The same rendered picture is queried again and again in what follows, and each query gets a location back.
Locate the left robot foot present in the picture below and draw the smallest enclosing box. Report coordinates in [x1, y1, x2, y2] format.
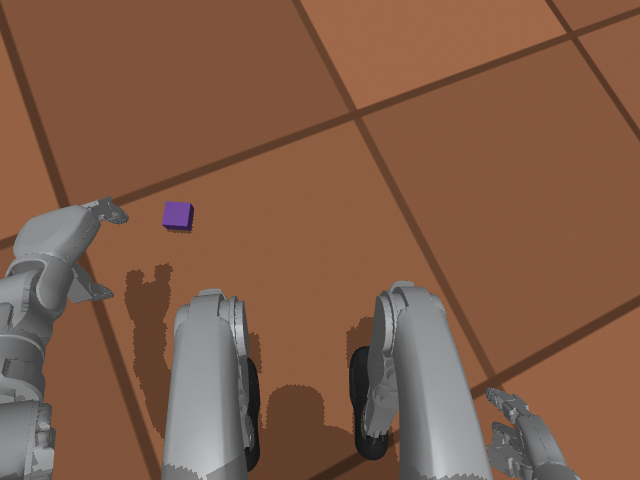
[244, 357, 260, 472]

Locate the right robot hand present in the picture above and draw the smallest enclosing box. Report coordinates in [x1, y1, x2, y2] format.
[485, 387, 567, 480]

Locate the left robot hand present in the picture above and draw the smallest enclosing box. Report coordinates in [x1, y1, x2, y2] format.
[13, 196, 129, 304]

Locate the left robot arm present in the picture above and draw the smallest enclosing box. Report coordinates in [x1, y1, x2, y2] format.
[0, 254, 74, 480]

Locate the right robot foot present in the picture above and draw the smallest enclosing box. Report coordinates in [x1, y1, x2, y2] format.
[349, 346, 388, 460]

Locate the right robot arm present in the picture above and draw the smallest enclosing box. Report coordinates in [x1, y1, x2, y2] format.
[532, 464, 581, 480]

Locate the small box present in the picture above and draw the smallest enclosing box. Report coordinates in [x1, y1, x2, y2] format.
[162, 201, 194, 231]

